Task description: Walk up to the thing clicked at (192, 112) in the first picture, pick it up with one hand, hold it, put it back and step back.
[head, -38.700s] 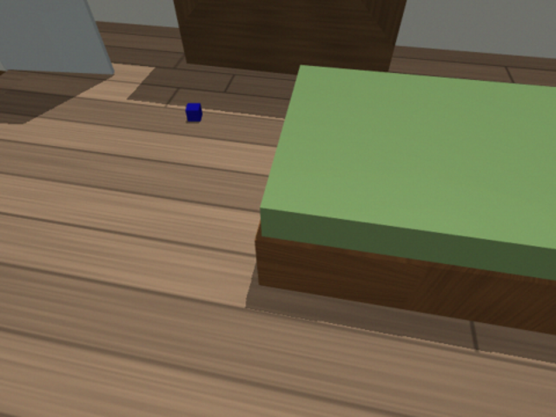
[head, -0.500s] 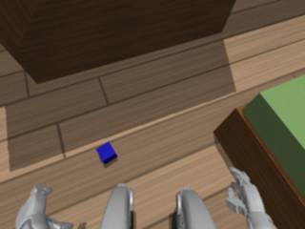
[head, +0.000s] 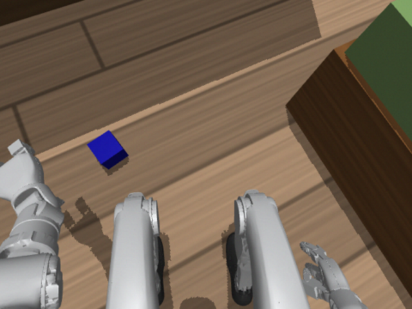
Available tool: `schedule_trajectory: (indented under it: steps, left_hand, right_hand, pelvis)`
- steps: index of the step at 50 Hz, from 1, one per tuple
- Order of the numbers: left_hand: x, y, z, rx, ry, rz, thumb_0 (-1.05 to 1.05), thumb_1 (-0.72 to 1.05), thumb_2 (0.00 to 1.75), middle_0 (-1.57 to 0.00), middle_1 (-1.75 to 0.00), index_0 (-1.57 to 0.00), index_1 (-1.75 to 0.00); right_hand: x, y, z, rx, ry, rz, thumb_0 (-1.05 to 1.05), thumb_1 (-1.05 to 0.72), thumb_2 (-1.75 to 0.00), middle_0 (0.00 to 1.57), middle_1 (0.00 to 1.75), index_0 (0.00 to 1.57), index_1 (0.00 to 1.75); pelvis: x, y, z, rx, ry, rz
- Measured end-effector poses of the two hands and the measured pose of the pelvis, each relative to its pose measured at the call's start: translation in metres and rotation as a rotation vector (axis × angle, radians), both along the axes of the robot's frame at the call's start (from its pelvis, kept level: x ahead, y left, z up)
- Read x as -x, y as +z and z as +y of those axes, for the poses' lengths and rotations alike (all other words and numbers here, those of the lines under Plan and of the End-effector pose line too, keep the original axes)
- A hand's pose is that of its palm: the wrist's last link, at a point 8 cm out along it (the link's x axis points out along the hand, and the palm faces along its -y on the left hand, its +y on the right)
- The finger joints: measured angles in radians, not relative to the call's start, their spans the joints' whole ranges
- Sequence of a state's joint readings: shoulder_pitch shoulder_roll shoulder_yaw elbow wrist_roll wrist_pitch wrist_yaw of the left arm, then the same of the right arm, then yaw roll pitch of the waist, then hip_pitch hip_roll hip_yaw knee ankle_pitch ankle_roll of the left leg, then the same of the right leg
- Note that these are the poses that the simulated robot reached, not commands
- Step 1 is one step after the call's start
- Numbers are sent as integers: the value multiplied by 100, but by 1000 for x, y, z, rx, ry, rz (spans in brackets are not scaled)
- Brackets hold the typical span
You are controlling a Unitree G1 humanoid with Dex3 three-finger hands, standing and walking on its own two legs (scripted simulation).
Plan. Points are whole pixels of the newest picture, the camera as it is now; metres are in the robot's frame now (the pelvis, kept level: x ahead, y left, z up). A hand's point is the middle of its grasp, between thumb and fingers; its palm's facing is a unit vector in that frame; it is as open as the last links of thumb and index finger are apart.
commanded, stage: rise first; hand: left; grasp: from above
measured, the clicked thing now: (108, 150) +0.49 +0.30 -0.40
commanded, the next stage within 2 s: none
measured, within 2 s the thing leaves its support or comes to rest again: neither
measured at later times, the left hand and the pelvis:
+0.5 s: hand (65, 166) +0.40 +0.34 -0.24, palm faces -0.28 -0.28 -0.92, open 13.8 cm; pelvis -0.01 +0.01 -0.08, yaw -2 degrees
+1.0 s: hand (78, 156) +0.44 +0.34 -0.28, palm faces -0.26 -0.31 -0.91, open 13.9 cm; pelvis +0.00 +0.01 -0.12, yaw -4 degrees
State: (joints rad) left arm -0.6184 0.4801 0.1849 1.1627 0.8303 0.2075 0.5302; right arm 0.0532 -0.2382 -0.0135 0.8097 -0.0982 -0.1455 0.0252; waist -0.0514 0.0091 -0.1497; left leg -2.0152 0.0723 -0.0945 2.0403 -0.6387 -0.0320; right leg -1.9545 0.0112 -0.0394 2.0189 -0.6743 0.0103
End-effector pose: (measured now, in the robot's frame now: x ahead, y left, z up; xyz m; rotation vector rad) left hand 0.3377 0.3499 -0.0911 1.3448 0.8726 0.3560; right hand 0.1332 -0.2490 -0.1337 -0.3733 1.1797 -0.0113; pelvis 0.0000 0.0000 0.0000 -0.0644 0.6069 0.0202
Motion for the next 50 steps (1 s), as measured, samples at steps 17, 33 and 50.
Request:
schedule_trajectory:
  steps: [17, 33, 50]
  left_hand:
    - [-51, -64, -6, 74, 10, 28, 0, -50, 100, -13, -105, -14, -103]
    - [-76, -110, -8, 70, 22, 22, 0, -52, 100, -12, -108, -13, -106]
    - [-101, -135, -9, 80, 17, 21, 0, -53, 98, -12, -108, -13, -106]
  right_hand:
    - [74, -43, -1, -22, -48, 113, 1, -89, -90, 20, 30, 20, 30]
    - [91, -77, -9, -54, 5, 178, 0, -91, -90, 20, 30, 20, 30]
    - [102, -96, -2, -108, 19, 221, 0, -92, -90, 20, 30, 20, 30]
  pelvis:
    - [7, -59, 9, 26, -15, -15]
    - [5, -101, 7, 25, -25, -27]
    - [-1, -123, 8, 44, -44, -41]
